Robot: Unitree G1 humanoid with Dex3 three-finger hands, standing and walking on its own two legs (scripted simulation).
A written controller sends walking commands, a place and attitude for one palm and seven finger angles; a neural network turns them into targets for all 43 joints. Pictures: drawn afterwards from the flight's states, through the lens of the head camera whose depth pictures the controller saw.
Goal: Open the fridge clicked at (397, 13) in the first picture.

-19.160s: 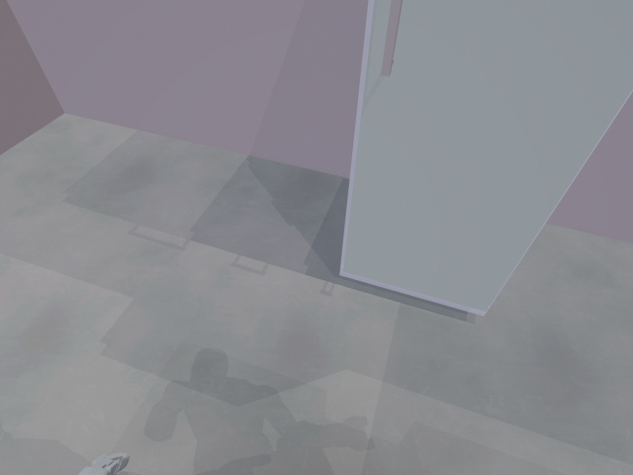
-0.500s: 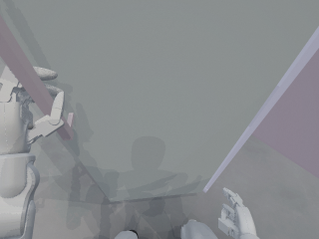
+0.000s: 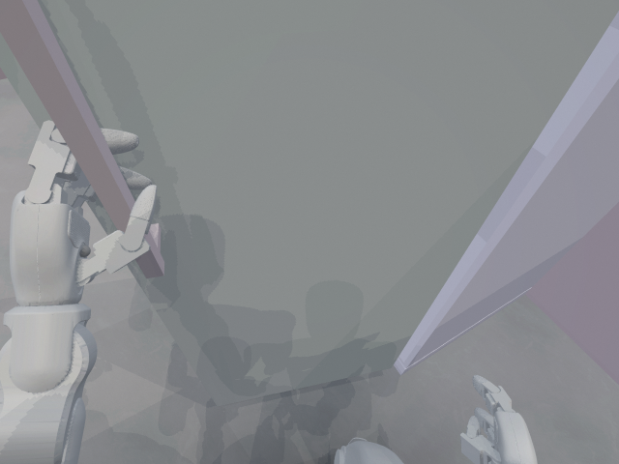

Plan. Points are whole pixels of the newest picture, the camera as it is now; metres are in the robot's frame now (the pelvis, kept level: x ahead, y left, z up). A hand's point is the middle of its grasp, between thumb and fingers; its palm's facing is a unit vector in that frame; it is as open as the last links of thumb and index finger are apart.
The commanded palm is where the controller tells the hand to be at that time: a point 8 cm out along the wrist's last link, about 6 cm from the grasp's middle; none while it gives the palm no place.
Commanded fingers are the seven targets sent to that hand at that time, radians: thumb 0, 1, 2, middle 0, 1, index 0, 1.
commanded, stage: walk backward, drawing the door open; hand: left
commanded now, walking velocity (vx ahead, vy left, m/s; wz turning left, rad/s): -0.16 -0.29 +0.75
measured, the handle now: (96, 136) +0.32 +0.18 +0.28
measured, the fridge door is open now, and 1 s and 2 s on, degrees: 72 81 81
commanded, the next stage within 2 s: stop walking and hold the door back in 0.18 s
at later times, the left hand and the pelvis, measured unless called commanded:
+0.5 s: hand (182, 354) +0.17 +0.10 +0.22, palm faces +0.52 -0.81 -0.28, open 6.4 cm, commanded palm +0.16 +0.17 +0.20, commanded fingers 0.00 0.90 0.90 -0.45 -1.40 -0.45 -1.40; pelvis -0.07 -0.18 +0.02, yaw +19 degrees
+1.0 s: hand (160, 292) +0.22 +0.12 +0.22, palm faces +0.48 -0.84 -0.25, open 5.8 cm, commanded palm +0.17 +0.17 +0.20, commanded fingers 0.00 0.90 0.90 -0.45 -1.40 -0.45 -1.40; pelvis -0.15 -0.20 +0.01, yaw +19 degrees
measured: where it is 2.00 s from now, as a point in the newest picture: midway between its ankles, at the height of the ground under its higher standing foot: outside the picture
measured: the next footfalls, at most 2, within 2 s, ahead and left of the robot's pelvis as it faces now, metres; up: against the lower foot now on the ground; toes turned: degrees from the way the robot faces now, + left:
right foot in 0.26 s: +0.04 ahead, -0.24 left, +0.00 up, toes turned +8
left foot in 0.78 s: -0.17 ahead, -0.06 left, +0.00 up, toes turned +23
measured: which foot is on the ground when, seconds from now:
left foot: down 0.00-0.26, up 0.28-0.76, down 0.78-1.00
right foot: up 0.00-0.24, down 0.26-0.78, up 0.80-1.00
